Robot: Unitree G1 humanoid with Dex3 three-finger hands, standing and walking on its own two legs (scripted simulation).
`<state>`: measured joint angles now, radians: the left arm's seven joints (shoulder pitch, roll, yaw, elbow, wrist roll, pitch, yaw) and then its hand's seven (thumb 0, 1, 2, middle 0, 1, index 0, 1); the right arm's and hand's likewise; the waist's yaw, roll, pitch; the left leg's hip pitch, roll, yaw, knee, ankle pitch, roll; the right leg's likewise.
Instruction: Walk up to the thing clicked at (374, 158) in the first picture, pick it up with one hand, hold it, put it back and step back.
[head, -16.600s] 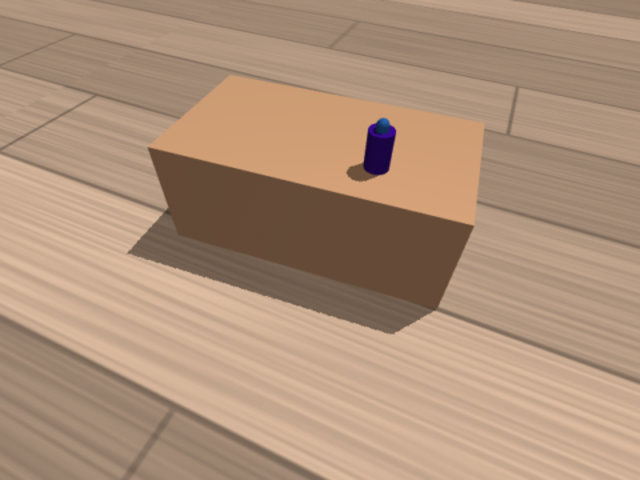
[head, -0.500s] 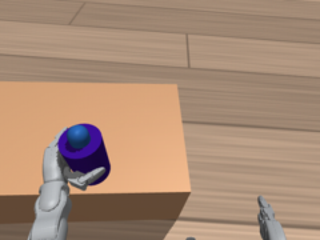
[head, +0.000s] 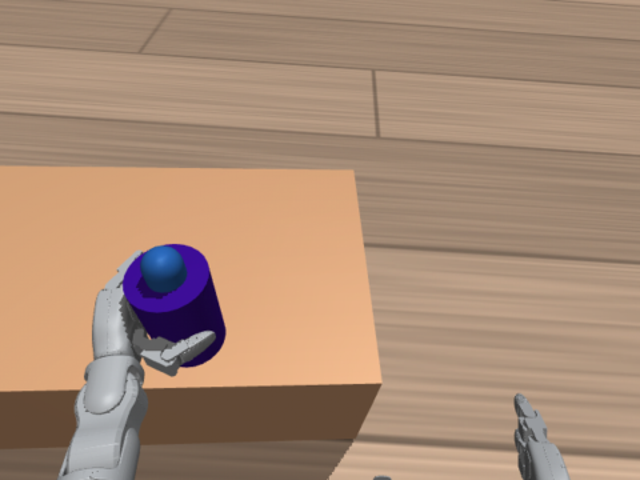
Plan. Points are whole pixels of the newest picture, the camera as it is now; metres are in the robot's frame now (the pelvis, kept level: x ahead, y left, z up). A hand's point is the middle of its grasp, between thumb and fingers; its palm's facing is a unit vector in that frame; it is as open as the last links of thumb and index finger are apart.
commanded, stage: hold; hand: left
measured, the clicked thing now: (177, 300) +0.33 +0.17 +0.06
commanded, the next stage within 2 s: crouch in 1.08 s
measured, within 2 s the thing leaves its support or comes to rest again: neither
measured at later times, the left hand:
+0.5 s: hand (169, 307) +0.33 +0.18 +0.04, palm faces +0.18 -0.98 -0.02, open 11.7 cm
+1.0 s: hand (167, 316) +0.33 +0.18 +0.03, palm faces +0.19 -0.98 -0.02, open 11.7 cm
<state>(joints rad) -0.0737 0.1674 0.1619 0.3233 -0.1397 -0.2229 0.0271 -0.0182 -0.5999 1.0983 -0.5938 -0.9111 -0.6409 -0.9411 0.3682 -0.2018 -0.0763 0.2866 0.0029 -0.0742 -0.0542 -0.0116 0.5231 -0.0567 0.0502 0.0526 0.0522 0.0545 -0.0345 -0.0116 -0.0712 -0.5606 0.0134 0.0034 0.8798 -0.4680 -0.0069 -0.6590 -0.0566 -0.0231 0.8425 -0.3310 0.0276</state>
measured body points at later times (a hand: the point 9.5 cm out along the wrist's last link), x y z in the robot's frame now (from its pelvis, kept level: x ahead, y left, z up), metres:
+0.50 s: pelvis +0.00 +0.00 +0.00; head +0.05 +0.01 +0.45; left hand +0.32 +0.23 +0.05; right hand +0.16 -0.26 -0.05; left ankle -0.02 +0.12 -0.70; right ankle +0.05 -0.14 -0.70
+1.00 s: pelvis +0.01 +0.00 +0.00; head +0.06 +0.02 +0.45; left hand +0.31 +0.24 +0.04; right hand +0.17 -0.25 -0.04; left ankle -0.02 +0.12 -0.70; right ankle +0.05 -0.14 -0.70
